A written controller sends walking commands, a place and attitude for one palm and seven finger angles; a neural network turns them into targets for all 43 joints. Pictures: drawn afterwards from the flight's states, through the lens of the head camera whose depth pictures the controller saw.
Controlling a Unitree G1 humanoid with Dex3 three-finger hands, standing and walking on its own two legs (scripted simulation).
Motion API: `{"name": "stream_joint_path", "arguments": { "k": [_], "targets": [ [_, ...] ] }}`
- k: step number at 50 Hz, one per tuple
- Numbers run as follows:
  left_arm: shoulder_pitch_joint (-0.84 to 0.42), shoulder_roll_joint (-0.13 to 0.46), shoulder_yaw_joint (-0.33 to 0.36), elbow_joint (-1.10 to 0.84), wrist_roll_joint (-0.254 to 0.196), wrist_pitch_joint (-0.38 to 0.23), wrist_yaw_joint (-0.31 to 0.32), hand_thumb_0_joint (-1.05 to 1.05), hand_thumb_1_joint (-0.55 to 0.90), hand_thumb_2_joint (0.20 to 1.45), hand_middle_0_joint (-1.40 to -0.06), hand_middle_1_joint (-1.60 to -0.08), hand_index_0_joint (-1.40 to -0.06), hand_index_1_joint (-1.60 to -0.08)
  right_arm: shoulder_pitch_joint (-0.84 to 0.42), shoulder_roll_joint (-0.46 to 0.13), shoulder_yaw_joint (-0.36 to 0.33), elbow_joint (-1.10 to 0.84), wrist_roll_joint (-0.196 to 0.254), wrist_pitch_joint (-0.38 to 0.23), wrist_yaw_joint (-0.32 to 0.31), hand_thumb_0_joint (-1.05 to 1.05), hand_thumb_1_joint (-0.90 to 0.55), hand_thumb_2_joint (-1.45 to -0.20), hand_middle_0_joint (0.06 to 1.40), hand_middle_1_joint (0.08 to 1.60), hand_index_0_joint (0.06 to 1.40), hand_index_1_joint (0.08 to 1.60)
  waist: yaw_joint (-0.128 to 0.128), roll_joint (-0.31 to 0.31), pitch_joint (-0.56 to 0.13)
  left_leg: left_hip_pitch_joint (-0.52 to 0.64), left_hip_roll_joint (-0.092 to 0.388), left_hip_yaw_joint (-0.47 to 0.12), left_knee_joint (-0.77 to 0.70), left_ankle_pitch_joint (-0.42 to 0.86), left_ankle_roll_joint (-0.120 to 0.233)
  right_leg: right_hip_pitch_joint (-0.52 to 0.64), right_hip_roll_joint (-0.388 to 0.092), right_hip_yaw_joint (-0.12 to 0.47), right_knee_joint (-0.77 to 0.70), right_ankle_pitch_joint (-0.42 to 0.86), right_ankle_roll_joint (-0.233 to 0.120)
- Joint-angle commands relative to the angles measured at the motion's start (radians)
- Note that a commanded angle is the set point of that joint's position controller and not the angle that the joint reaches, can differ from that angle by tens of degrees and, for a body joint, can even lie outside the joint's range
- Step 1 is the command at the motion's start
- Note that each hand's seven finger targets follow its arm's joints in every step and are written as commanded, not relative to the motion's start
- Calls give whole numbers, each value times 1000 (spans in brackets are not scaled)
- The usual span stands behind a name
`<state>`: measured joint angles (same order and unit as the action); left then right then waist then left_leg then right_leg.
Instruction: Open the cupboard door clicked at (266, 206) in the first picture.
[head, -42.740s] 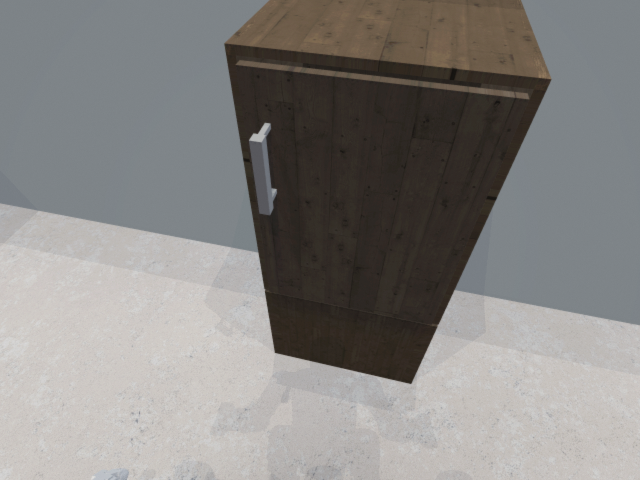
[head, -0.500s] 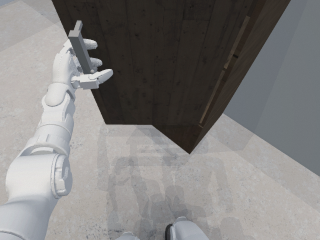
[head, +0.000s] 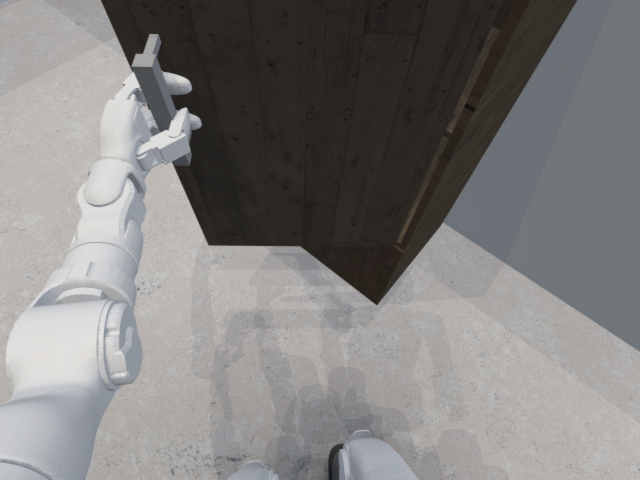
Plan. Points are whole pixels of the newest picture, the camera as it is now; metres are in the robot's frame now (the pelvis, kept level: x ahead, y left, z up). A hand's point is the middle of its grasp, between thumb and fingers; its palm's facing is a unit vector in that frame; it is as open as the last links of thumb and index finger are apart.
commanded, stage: pull the door open along its arc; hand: left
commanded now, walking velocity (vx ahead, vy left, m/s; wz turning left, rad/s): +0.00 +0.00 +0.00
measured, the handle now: (169, 105) +0.57 +0.14 +0.10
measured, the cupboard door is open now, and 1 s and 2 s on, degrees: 41 79 78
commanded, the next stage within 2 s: open thumb and fingers to let go in 0.80 s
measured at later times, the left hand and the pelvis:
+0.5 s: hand (207, 242) +0.36 +0.09 +0.10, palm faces +0.07 -0.99 +0.09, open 6.2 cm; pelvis +0.01 +0.00 +0.02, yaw -2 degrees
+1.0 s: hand (276, 309) +0.28 +0.02 +0.11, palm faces +0.31 -0.95 -0.01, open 6.1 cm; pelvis +0.00 -0.05 +0.02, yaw +3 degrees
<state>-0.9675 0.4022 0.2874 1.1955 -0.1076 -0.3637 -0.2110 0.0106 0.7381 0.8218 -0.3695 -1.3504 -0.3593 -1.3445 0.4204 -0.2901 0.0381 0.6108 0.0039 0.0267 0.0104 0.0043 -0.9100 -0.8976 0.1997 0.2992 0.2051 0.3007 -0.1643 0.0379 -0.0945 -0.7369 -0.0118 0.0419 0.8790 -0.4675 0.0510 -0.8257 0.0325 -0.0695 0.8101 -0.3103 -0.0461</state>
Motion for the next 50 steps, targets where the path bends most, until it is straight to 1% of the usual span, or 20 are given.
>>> {"name": "stream_joint_path", "arguments": {
  "k": [1,9,11,16,17,18,19,20,24,25,28,30,31,33,36,37,44,45,46,50],
  "targets": [
    [-336,201,38,-223,-25,-57,-21,0,900,900,-400,-1350,-400,-1350,148,-156,-63,-75,3,-12,-6,0,-900,-900,200,300,200,300,22,-6,-464,130,3,-67,-105,401,-25,407,7,72,-48,375,15],
    [-25,175,51,-460,-65,-36,-35,0,900,900,-400,-1350,-400,-1350,93,-141,-74,-149,21,1,3,0,-900,-900,200,300,200,300,101,3,-493,160,8,-39,-138,498,-24,519,3,76,-55,474,12],
    [98,130,34,-538,-84,-19,-34,0,900,900,-400,-1350,-400,-1350,67,-131,-75,-168,25,-1,9,0,-900,-900,200,300,200,300,117,-51,-455,133,7,-25,-157,481,-20,568,-2,78,-66,498,13],
    [434,26,-18,-840,-120,20,-22,0,900,900,-400,-1350,-400,-1350,-27,-104,-76,-225,39,-19,17,0,-900,-900,200,300,200,300,166,-31,-427,176,8,-11,-195,513,-23,626,-15,77,-81,523,12],
    [461,-22,88,-939,-180,36,107,0,900,900,-400,-1350,-400,-1350,-79,-72,-74,-235,36,-31,24,0,-900,-900,200,300,200,300,236,-29,-406,169,-1,-10,-203,487,-40,606,-8,58,-103,478,12],
    [520,-89,13,-979,-156,49,183,0,900,900,-400,-1350,-400,-1350,-101,-71,-71,-233,33,-41,29,0,-900,-900,200,300,200,300,213,-33,-356,188,3,-17,-216,465,-47,581,-6,43,-110,437,11],
    [580,-129,-14,-1023,-137,62,243,0,900,900,-400,-1350,-400,-1350,-117,-67,-71,-230,31,-44,35,0,-900,-900,200,300,200,300,202,-58,-311,192,6,-19,-222,436,-49,557,-7,36,-116,401,16],
    [640,-141,-23,-1072,-113,69,298,0,900,900,-400,-1350,-400,-1350,-128,-65,-72,-228,23,-45,37,0,-900,-900,200,300,200,300,206,-94,-313,198,6,-22,-225,429,-49,570,-10,36,-115,393,17],
    [795,-205,-103,-1282,0,105,483,0,900,900,-400,-1350,-400,-1350,-193,-33,-66,-242,-4,-29,32,0,-900,-900,200,300,200,300,219,-70,-299,233,6,-19,-236,415,-49,609,-28,51,-122,398,13],
    [853,-250,-152,-1316,31,123,519,0,900,900,-400,-1350,-400,-1350,-212,-24,-62,-248,-11,-19,30,0,-900,-900,200,300,200,300,220,-74,-283,237,5,-19,-239,409,-46,615,-31,54,-125,394,13],
    [970,-295,-204,-1394,89,177,625,0,900,900,-400,-1350,-400,-1350,-260,-3,-52,-259,-23,16,11,0,-900,-900,200,300,200,300,224,-105,-239,245,0,-25,-249,345,-41,645,-42,74,-163,354,11],
    [1038,-339,-242,-1456,97,215,681,0,900,900,-400,-1350,-400,-1350,-308,15,-44,-270,-24,37,-1,0,-900,-900,200,300,200,300,227,-117,-210,254,-4,-24,-255,306,-39,664,-45,92,-195,315,12],
    [1030,-351,-268,-1476,108,229,700,0,900,900,-400,-1350,-400,-1350,-324,19,-39,-266,-24,47,-7,0,-900,-900,200,300,200,300,214,-124,-191,261,-5,-28,-256,286,-39,658,-46,102,-210,290,12],
    [1046,-372,-307,-1478,132,247,719,0,900,900,-400,-1350,-400,-1350,-340,29,-36,-258,-28,59,-21,0,-900,-900,200,300,200,300,199,-141,-158,279,-7,-31,-251,268,-34,653,-48,119,-239,274,12],
    [1067,-400,-355,-1499,157,252,726,0,900,900,-400,-1350,-400,-1350,-363,43,-30,-255,-33,68,-29,0,-900,-900,200,300,200,300,202,-97,-153,294,-11,-33,-251,261,-34,659,-55,139,-248,275,11],
    [1055,-423,-387,-1499,166,250,726,0,900,900,-400,-1350,-400,-1350,-368,46,-30,-253,-34,68,-29,0,-900,-900,200,300,200,300,189,-93,-144,295,-10,-36,-245,262,-34,650,-59,141,-247,284,13],
    [962,-572,-581,-1493,170,240,716,0,900,900,-400,-1350,-400,-1350,-387,42,-33,-250,-44,28,-12,0,-900,-900,200,300,200,300,146,-97,-138,311,-12,-61,-204,225,-33,582,-88,140,-255,249,36],
    [869,-555,-574,-1467,170,236,720,0,900,900,-400,-1350,-400,-1350,-383,35,-30,-233,-44,23,-15,0,-900,-900,200,300,200,300,124,-125,-134,292,-15,-67,-194,205,-32,566,-96,151,-258,226,42],
    [864,-535,-549,-1456,167,231,719,0,830,870,-395,-1342,-395,-1342,-384,37,-34,-232,-45,16,-19,0,-900,-900,200,300,200,300,140,-127,-150,278,-18,-68,-191,189,-34,577,-102,166,-265,194,46],
    [825,-506,-526,-1415,160,214,698,0,550,750,-375,-1313,-375,-1313,-378,34,-37,-217,-40,4,-30,0,-900,-900,200,300,200,300,152,-137,-185,256,-25,-68,-191,170,-34,613,-120,208,-286,149,50]
  ]
}}
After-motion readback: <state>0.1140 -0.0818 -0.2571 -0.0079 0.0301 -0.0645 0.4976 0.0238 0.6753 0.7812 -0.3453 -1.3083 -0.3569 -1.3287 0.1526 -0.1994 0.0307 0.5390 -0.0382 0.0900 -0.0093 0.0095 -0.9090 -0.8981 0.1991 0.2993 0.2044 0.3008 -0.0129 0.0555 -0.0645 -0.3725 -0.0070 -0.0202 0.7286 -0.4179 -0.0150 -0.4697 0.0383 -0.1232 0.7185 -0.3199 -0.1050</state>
